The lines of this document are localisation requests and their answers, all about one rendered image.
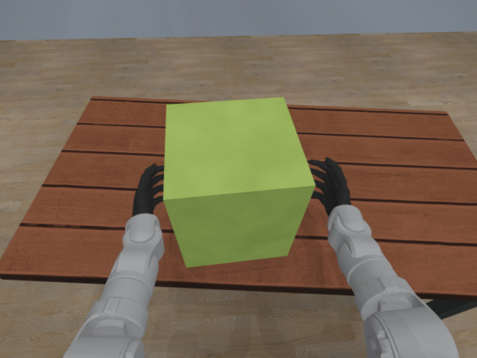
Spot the right robot forearm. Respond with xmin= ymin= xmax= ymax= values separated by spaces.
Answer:
xmin=327 ymin=204 xmax=459 ymax=358

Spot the robot left hand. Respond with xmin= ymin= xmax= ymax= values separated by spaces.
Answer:
xmin=132 ymin=163 xmax=164 ymax=217

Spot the table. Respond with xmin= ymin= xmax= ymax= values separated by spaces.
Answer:
xmin=0 ymin=96 xmax=477 ymax=320

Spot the left robot upper arm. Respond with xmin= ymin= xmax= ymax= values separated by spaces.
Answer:
xmin=65 ymin=336 xmax=145 ymax=358

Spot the right robot upper arm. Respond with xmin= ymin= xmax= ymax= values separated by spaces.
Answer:
xmin=364 ymin=307 xmax=457 ymax=358

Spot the carton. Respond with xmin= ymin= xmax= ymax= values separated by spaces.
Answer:
xmin=163 ymin=97 xmax=316 ymax=268

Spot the robot right hand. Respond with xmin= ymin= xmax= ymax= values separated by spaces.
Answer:
xmin=309 ymin=157 xmax=351 ymax=217

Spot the left robot forearm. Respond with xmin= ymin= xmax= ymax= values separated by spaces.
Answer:
xmin=63 ymin=213 xmax=165 ymax=358

